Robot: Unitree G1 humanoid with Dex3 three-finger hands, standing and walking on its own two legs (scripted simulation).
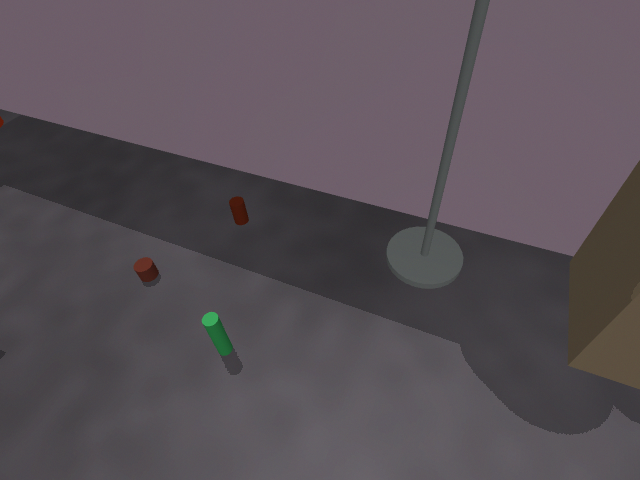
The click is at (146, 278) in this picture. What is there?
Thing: low tin
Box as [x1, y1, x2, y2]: [133, 257, 158, 281]
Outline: 144,257 137,260 133,267 143,281 149,281 156,277 158,271 151,259
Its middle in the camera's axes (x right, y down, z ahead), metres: -0.71 +0.13 +1.59
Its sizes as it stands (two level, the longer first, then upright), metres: 0.076 0.076 0.069
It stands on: the floor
